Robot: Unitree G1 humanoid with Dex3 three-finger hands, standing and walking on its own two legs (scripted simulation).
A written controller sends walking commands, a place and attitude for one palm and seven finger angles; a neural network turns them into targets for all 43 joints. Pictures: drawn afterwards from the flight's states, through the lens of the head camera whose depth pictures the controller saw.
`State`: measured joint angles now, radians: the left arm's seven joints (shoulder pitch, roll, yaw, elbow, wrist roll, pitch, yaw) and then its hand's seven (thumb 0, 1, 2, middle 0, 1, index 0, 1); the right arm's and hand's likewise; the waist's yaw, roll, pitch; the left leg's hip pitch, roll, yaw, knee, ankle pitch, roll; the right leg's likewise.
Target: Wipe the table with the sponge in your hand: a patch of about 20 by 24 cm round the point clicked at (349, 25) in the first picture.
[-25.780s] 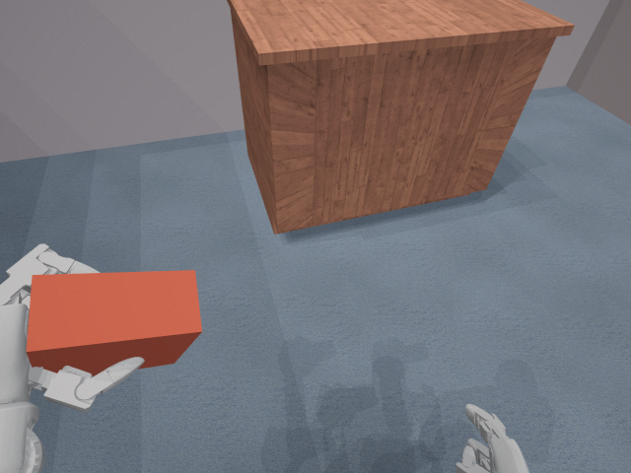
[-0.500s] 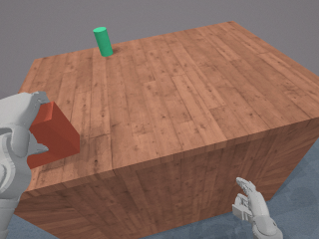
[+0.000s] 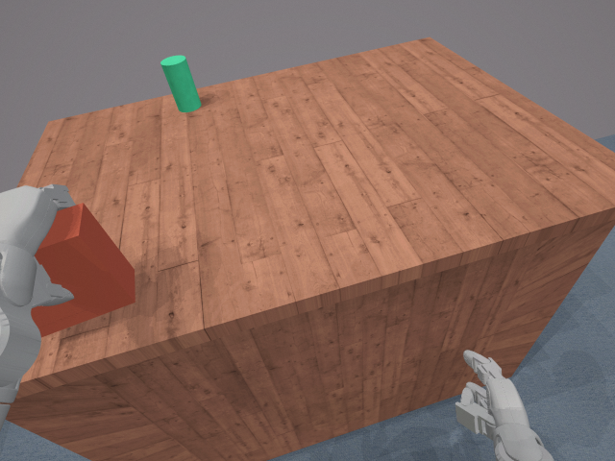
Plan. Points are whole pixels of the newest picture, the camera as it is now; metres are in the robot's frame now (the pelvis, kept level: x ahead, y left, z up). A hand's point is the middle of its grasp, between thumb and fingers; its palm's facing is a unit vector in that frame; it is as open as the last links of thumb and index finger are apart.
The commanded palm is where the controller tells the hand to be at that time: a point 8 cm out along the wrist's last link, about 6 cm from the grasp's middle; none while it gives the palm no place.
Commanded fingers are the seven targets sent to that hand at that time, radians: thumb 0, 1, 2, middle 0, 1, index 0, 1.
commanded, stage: move the sponge above the wiping area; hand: left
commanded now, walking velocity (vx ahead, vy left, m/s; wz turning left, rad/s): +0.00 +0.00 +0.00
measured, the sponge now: (67, 284) +0.25 +0.35 +0.13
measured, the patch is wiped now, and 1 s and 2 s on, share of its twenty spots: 0.00 0.05 0.10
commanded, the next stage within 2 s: lower the sponge onto the table in 1.14 s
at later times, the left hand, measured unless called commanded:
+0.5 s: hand (49, 251) +0.26 +0.35 +0.18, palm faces +0.06 -0.05 -1.00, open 10.3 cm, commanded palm +0.22 +0.33 +0.27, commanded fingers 0.00 0.10 1.30 -1.20 -1.60 -1.20 -1.60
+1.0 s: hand (76, 268) +0.25 +0.31 +0.17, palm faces +0.04 -0.09 -1.00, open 10.3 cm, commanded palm +0.22 +0.32 +0.27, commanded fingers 0.00 0.10 1.30 -1.20 -1.60 -1.20 -1.60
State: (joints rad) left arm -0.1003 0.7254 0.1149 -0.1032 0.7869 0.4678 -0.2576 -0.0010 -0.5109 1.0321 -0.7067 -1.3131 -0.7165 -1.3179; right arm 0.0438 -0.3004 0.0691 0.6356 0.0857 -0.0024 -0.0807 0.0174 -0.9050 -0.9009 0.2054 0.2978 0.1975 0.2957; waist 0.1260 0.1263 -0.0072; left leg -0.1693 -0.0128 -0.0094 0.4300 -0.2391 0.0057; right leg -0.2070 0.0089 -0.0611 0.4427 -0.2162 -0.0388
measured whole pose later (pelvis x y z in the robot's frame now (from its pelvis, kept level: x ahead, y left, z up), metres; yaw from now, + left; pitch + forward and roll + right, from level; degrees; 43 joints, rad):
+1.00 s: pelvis +0.00 +0.01 +0.00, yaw +1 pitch -2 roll +0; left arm -0.06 0.63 0.01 -0.22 0.79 0.47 -0.25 0.00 -0.51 1.03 -0.71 -1.31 -0.72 -1.32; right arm 0.04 -0.29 0.07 0.62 0.08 -0.02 -0.08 0.02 -0.91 -0.90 0.20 0.30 0.20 0.30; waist 0.15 0.14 -0.02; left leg -0.15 -0.03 -0.02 0.41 -0.23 0.02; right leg -0.19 -0.01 -0.07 0.43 -0.21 -0.03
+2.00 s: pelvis -0.01 +0.00 +0.00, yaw +1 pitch -3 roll +0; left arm -0.06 0.66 0.02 -0.16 0.83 0.31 -0.23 0.00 -0.51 1.03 -0.71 -1.31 -0.72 -1.32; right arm 0.08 -0.29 0.06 0.63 0.07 -0.06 -0.12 0.02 -0.91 -0.90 0.20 0.30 0.20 0.30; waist 0.15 0.11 0.00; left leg -0.15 -0.02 -0.03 0.43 -0.23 0.01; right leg -0.18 0.00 -0.08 0.45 -0.22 -0.04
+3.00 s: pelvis +0.00 +0.00 +0.00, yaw +1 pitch -1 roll +0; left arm -0.11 0.65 0.06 -0.01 0.86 0.33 -0.17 -0.01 -0.51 1.04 -0.71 -1.32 -0.72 -1.32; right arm 0.08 -0.29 0.06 0.65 0.08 -0.02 -0.09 0.02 -0.91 -0.90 0.20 0.30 0.20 0.30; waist 0.13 0.11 -0.01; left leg -0.16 -0.01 -0.03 0.43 -0.24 0.00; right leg -0.18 0.01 -0.08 0.42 -0.22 -0.04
